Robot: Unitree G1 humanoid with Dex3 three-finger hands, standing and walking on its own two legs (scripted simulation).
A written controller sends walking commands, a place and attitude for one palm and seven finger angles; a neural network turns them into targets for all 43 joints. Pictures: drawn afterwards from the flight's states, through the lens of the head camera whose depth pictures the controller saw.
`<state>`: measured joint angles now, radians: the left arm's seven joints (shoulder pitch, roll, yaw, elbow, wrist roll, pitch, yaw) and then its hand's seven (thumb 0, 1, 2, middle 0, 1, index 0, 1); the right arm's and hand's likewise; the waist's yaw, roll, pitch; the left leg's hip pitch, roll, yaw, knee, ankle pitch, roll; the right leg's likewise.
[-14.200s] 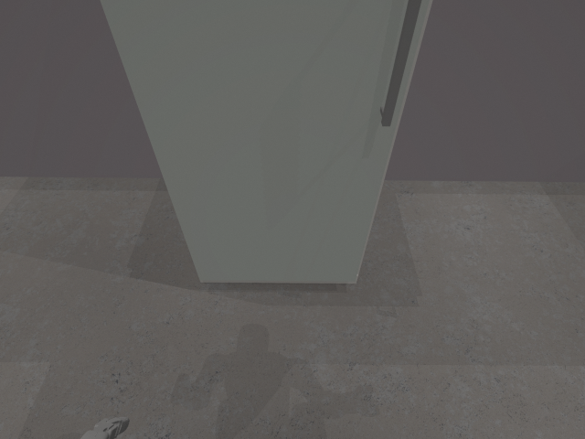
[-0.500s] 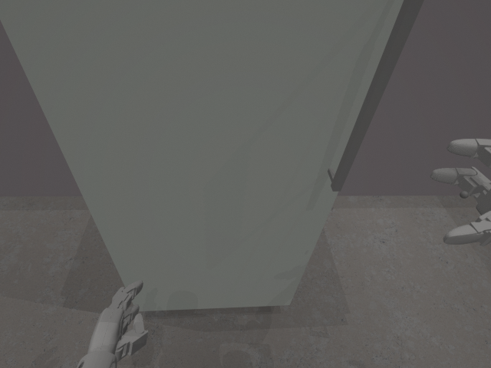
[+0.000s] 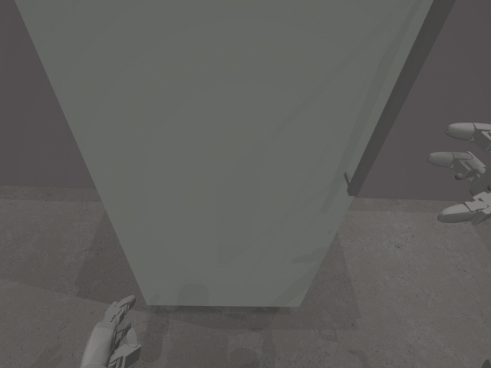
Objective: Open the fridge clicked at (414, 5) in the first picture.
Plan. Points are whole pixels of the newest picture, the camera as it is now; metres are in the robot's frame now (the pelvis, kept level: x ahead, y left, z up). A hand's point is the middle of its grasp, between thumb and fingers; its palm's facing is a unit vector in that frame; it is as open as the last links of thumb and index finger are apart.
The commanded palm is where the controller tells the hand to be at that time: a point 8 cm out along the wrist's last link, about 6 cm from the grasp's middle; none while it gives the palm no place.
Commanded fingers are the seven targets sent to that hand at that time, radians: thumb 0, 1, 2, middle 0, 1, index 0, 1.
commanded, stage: move the hooked fingers beside the handle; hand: right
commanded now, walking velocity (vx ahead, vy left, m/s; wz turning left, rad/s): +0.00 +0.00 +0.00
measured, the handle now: (385, 108) +0.47 -0.20 +0.23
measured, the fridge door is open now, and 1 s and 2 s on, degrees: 0 0 0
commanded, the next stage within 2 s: feel for the door with the fingertips in 1.66 s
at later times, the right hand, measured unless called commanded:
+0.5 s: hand (443, 161) +0.37 -0.27 +0.20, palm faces +0.02 +1.00 -0.04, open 14.0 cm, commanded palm +0.35 -0.32 +0.21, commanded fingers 0.00 0.50 -0.30 0.30 1.20 0.30 1.20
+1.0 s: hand (433, 148) +0.41 -0.27 +0.20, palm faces +0.03 +1.00 -0.04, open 14.0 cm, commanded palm +0.37 -0.32 +0.21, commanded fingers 0.00 0.50 -0.30 0.30 1.20 0.30 1.20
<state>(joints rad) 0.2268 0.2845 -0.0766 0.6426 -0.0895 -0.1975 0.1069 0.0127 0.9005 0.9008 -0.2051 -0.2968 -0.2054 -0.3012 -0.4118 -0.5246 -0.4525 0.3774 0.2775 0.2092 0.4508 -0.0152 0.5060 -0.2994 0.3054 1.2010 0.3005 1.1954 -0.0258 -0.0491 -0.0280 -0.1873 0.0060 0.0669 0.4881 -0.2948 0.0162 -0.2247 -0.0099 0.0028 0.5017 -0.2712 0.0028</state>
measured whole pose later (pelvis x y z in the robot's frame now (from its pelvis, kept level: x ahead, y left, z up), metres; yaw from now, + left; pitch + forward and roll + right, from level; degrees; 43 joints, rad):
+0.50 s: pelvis +0.00 +0.00 +0.00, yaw +0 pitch +1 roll +0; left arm 0.27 0.30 -0.06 0.63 -0.09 -0.17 0.10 0.01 0.90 0.90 -0.20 -0.30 -0.21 -0.30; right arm -0.51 -0.54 -0.45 0.52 0.25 0.16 0.45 -0.02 0.51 -0.30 0.30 1.20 0.30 1.20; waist 0.00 -0.05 -0.04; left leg -0.22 0.00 0.06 0.49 -0.30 0.01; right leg -0.26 -0.01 0.00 0.51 -0.28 0.00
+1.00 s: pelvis +0.00 +0.00 +0.00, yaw +1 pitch +3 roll +0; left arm 0.32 0.30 -0.05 0.64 -0.08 -0.13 0.09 0.01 0.90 0.90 -0.21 -0.30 -0.21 -0.30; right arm -0.65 -0.59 -0.43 0.75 0.20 0.10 0.42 -0.02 0.50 -0.30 0.30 1.20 0.30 1.19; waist 0.04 -0.04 -0.05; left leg -0.26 0.00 0.05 0.49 -0.28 0.01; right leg -0.29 -0.02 -0.02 0.52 -0.27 0.00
